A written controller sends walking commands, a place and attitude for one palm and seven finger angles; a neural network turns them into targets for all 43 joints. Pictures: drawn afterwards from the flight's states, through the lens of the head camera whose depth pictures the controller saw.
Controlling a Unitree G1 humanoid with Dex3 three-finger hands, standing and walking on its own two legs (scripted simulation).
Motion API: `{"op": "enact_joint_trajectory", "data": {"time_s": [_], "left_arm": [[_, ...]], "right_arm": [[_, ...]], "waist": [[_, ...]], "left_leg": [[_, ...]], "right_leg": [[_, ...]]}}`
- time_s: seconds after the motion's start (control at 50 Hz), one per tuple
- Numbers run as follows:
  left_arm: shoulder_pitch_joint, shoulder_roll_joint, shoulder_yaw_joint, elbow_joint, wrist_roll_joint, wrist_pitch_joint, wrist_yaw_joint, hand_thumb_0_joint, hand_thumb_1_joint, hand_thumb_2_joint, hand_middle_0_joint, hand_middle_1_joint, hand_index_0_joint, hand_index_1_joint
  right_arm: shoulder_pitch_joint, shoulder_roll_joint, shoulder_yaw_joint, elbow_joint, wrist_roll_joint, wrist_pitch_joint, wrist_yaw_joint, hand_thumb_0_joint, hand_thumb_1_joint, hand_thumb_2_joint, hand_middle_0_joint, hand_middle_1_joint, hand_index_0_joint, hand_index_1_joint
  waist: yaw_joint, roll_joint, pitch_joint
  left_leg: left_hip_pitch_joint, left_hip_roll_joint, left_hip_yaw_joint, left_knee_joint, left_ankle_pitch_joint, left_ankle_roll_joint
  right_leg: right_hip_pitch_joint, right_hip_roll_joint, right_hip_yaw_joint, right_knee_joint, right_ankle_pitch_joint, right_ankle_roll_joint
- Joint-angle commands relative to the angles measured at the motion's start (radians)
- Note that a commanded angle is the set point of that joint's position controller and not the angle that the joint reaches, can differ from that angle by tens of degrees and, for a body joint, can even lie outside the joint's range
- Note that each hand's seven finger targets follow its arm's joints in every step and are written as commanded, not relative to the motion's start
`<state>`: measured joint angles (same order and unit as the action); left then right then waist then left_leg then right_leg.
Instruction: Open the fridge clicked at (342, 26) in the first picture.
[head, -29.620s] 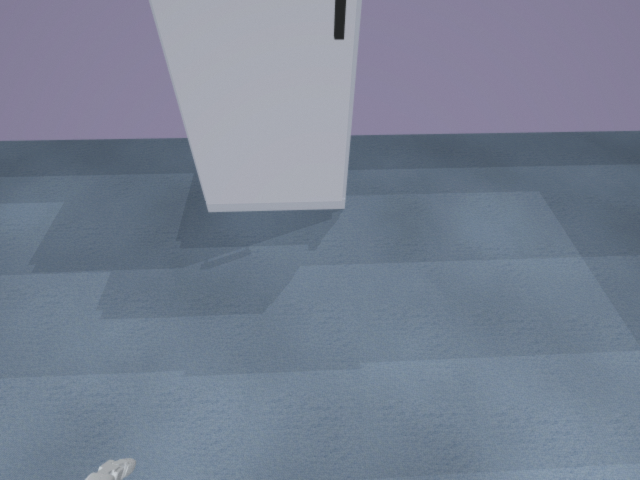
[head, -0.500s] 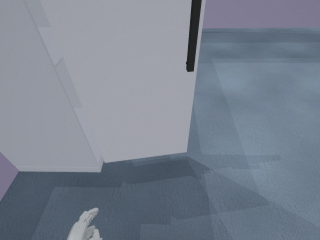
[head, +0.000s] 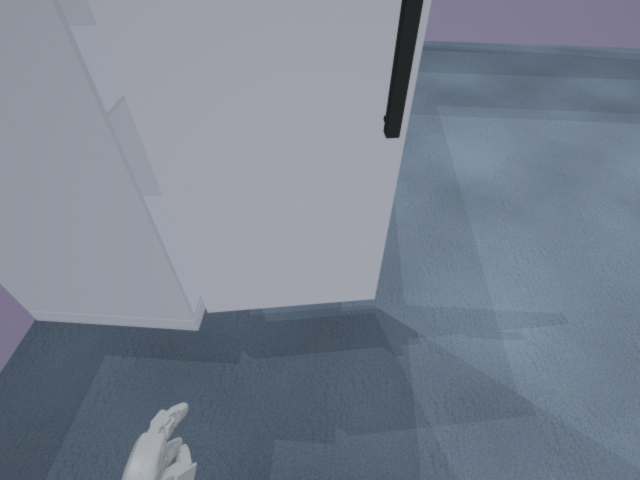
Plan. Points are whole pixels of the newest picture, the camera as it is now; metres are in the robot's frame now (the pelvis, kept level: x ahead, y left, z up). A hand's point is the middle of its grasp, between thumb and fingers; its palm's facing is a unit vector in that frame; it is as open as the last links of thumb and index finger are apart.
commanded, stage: stop stepping back and stand still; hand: right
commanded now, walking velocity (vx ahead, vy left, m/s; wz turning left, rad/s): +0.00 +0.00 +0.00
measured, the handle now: (403, 35) +0.80 -0.09 +0.22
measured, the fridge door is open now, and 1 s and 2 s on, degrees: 80 80 80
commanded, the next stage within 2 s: let the arm hang, fingers relaxed in 0.20 s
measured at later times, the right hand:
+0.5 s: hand out of the picture +0.16 -0.25 -0.10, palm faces +0.01 +0.92 -0.39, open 7.4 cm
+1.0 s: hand out of the picture +0.00 -0.24 -0.16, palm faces -0.04 +0.96 -0.28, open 7.3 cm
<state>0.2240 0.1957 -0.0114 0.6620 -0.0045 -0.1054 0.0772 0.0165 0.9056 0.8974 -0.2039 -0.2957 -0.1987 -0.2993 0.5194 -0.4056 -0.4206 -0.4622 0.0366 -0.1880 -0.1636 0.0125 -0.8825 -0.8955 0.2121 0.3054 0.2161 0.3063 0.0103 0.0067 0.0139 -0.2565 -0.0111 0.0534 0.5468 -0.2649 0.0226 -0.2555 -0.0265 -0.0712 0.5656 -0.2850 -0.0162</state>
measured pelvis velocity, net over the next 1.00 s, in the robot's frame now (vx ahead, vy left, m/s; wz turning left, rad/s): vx -0.01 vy -0.02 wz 0.01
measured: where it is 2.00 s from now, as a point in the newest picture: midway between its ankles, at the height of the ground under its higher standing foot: outside the picture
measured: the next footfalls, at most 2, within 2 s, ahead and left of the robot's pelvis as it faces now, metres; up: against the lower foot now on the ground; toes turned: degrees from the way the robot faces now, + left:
none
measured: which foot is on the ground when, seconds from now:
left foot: down 0.00-1.00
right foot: down 0.00-1.00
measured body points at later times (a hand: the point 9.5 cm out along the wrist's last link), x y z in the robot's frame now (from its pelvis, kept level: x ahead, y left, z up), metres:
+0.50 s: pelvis -0.01 -0.01 +0.00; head -0.01 +0.01 +0.45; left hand +0.15 +0.25 -0.12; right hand +0.16 -0.30 -0.07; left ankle +0.02 +0.10 -0.73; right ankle +0.01 -0.11 -0.73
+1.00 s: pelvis -0.01 -0.02 +0.01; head +0.03 -0.02 +0.46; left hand -0.01 +0.22 -0.15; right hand +0.01 -0.29 -0.14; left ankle +0.02 +0.10 -0.73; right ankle +0.01 -0.11 -0.73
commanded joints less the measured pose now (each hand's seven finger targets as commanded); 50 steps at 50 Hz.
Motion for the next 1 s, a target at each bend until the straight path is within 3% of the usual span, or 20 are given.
{"op": "enact_joint_trajectory", "data": {"time_s": [0.0,0.08,0.12,0.18,0.26,0.28,0.3,0.34,0.36,0.42,0.46,0.5,0.54,0.56,0.64,0.66,0.78,0.94,0.98], "left_arm": [[-0.121,0.132,0.043,-0.173,-0.006,-0.056,0.009,0.0,0.9,0.9,-0.2,-0.3,-0.2,-0.3],[-0.117,0.129,0.046,-0.18,-0.005,-0.054,0.008,0.0,0.9,0.9,-0.2,-0.3,-0.2,-0.3],[-0.121,0.13,0.047,-0.187,-0.004,-0.049,0.01,0.0,0.9,0.9,-0.2,-0.3,-0.2,-0.3],[-0.122,0.13,0.048,-0.192,-0.004,-0.039,0.014,0.0,0.9,0.9,-0.2,-0.3,-0.2,-0.3],[-0.133,0.138,0.051,-0.204,-0.004,-0.033,0.019,0.0,0.9,0.9,-0.2,-0.3,-0.2,-0.3],[-0.17,0.334,0.11,0.043,0.008,-0.065,-0.08,0.0,0.9,0.9,-0.2,-0.3,-0.2,-0.3],[-0.111,0.303,0.108,0.013,-0.005,0.005,-0.086,0.0,0.9,0.9,-0.2,-0.3,-0.2,-0.3],[-0.105,0.283,0.086,0.007,0.008,0.045,-0.089,0.0,0.9,0.9,-0.2,-0.3,-0.2,-0.3],[-0.109,0.279,0.077,0.009,0.016,0.057,-0.089,0.0,0.9,0.9,-0.2,-0.3,-0.2,-0.3],[-0.116,0.275,0.062,0.054,0.03,0.085,-0.085,0.0,0.9,0.9,-0.2,-0.3,-0.2,-0.3],[-0.102,0.246,0.05,0.1,0.036,0.101,-0.082,0.0,0.9,0.9,-0.2,-0.3,-0.2,-0.3],[-0.109,0.221,0.035,0.152,0.037,0.11,-0.079,0.0,0.9,0.9,-0.2,-0.3,-0.2,-0.3],[-0.104,0.203,0.027,0.201,0.034,0.114,-0.074,0.0,0.9,0.9,-0.2,-0.3,-0.2,-0.3],[-0.097,0.2,0.026,0.221,0.031,0.116,-0.071,0.0,0.9,0.9,-0.2,-0.3,-0.2,-0.3],[-0.046,0.168,0.033,0.312,0.031,0.112,-0.059,0.0,0.9,0.9,-0.2,-0.3,-0.2,-0.3],[-0.031,0.176,0.037,0.324,0.027,0.111,-0.056,0.0,0.9,0.9,-0.2,-0.3,-0.2,-0.3],[0.026,0.162,0.047,0.401,0.022,0.107,-0.047,0.0,0.9,0.9,-0.2,-0.3,-0.2,-0.3],[0.025,0.177,0.053,0.432,0.026,0.103,-0.048,0.0,0.9,0.9,-0.2,-0.3,-0.2,-0.3],[0.018,0.182,0.055,0.433,0.024,0.1,-0.051,0.0,0.9,0.9,-0.2,-0.3,-0.2,-0.3]], "right_arm": [[-0.045,-0.166,-0.097,-0.181,-0.003,-0.064,-0.014,0.0,-0.9,-0.9,0.2,0.3,0.2,0.3],[-0.024,-0.173,-0.096,-0.22,0.004,-0.061,-0.016,0.0,-0.9,-0.9,0.2,0.3,0.2,0.3],[-0.023,-0.181,-0.103,-0.239,0.005,-0.061,-0.019,0.0,-0.9,-0.9,0.2,0.3,0.2,0.3],[-0.012,-0.179,-0.107,-0.206,0.009,-0.055,-0.018,0.0,-0.9,-0.9,0.2,0.3,0.2,0.3],[-0.039,-0.178,-0.106,-0.192,0.009,-0.055,-0.017,0.0,-0.9,-0.9,0.2,0.3,0.2,0.3],[-0.106,-0.042,0.313,0.606,-0.087,0.095,0.125,0.0,-0.9,-0.9,0.2,0.3,0.2,0.3],[-0.134,-0.044,0.291,0.629,-0.062,0.161,0.148,0.0,-0.9,-0.9,0.2,0.3,0.2,0.3],[-0.213,-0.027,0.322,0.717,-0.062,0.168,0.154,0.0,-0.9,-0.9,0.2,0.3,0.2,0.3],[-0.247,-0.032,0.334,0.777,-0.064,0.169,0.153,0.0,-0.9,-0.9,0.2,0.3,0.2,0.3],[-0.322,-0.048,0.364,0.978,-0.066,0.175,0.147,0.0,-0.9,-0.9,0.2,0.3,0.2,0.3],[-0.35,-0.044,0.383,1.106,-0.064,0.18,0.143,0.0,-0.9,-0.9,0.2,0.3,0.2,0.3],[-0.359,-0.027,0.4,1.208,-0.06,0.188,0.142,0.0,-0.9,-0.9,0.2,0.3,0.2,0.3],[-0.35,-0.019,0.408,1.297,-0.059,0.187,0.142,0.0,-0.9,-0.9,0.2,0.3,0.2,0.3],[-0.338,-0.019,0.408,1.332,-0.059,0.184,0.142,0.0,-0.9,-0.9,0.2,0.3,0.2,0.3],[-0.305,0.014,0.401,1.444,-0.054,0.175,0.141,0.0,-0.9,-0.9,0.2,0.3,0.2,0.3],[-0.302,0.01,0.398,1.461,-0.054,0.172,0.14,0.0,-0.9,-0.9,0.2,0.3,0.2,0.3],[-0.298,0.031,0.404,1.548,-0.051,0.174,0.138,0.0,-0.9,-0.9,0.2,0.3,0.2,0.3],[-0.314,0.023,0.4,1.576,-0.056,0.178,0.137,0.0,-0.9,-0.9,0.2,0.3,0.2,0.3],[-0.323,0.01,0.397,1.574,-0.058,0.174,0.136,0.0,-0.9,-0.9,0.2,0.3,0.2,0.3]], "waist": [[-0.016,-0.055,-0.108],[-0.01,-0.049,-0.154],[-0.012,-0.075,-0.158],[-0.01,-0.045,-0.127],[-0.012,-0.065,-0.11],[0.037,-0.054,-0.059],[0.024,-0.053,-0.135],[0.008,0.024,-0.107],[0.004,0.091,-0.089],[-0.004,0.155,-0.068],[0.001,0.112,-0.064],[-0.005,-0.001,-0.045],[-0.005,-0.066,-0.032],[-0.008,-0.04,-0.034],[-0.003,-0.133,-0.053],[-0.003,-0.094,-0.058],[0.002,-0.028,-0.016],[-0.004,-0.009,0.019],[-0.004,0.015,-0.002]], "left_leg": [[0.112,0.074,-0.096,-0.082,0.208,-0.008],[0.123,0.104,-0.136,-0.095,0.301,0.007],[0.119,0.1,-0.132,-0.097,0.294,0.006],[0.102,0.099,-0.139,-0.12,0.251,0.005],[0.089,0.09,-0.131,-0.135,0.204,0.002],[-0.055,0.169,-0.06,0.006,0.385,0.018],[-0.061,0.159,-0.097,-0.023,0.308,0.02],[-0.079,0.109,-0.049,0.016,0.084,0.016],[-0.059,0.094,-0.048,0.014,0.065,0.013],[0.007,0.129,-0.1,-0.052,0.121,0.024],[0.024,0.137,-0.123,-0.09,0.12,0.025],[0.035,0.13,-0.131,-0.125,0.074,0.013],[0.047,0.122,-0.135,-0.166,0.026,0.008],[0.053,0.119,-0.137,-0.191,0.011,0.008],[0.075,0.124,-0.146,-0.238,0.019,0.026],[0.083,0.122,-0.137,-0.243,0.038,0.027],[0.069,0.119,-0.118,-0.252,0.045,0.028],[0.059,0.109,-0.103,-0.227,0.032,0.02],[0.071,0.115,-0.108,-0.229,0.048,0.019]], "right_leg": [[-0.036,-0.11,0.122,-0.141,0.203,-0.026],[0.009,-0.084,0.087,-0.103,0.246,-0.008],[0.017,-0.082,0.087,-0.11,0.246,-0.008],[-0.001,-0.076,0.086,-0.119,0.2,-0.005],[-0.008,-0.075,0.096,-0.143,0.164,-0.009],[-0.029,-0.109,0.095,0.038,0.34,-0.022],[0.011,-0.111,0.088,0.002,0.293,-0.012],[-0.068,-0.129,0.158,-0.048,0.203,-0.052],[-0.09,-0.13,0.176,-0.07,0.205,-0.061],[-0.096,-0.092,0.153,-0.09,0.17,-0.045],[-0.06,-0.074,0.135,-0.122,0.144,-0.033],[-0.044,-0.077,0.131,-0.18,0.101,-0.028],[-0.027,-0.079,0.124,-0.221,0.052,-0.021],[-0.016,-0.077,0.125,-0.223,0.042,-0.02],[0.018,-0.076,0.109,-0.233,0.012,-0.017],[0.031,-0.08,0.114,-0.228,0.033,-0.018],[0.039,-0.097,0.12,-0.252,0.041,-0.025],[0.02,-0.111,0.136,-0.3,-0.008,-0.034],[0.033,-0.108,0.131,-0.29,0.023,-0.034]]}}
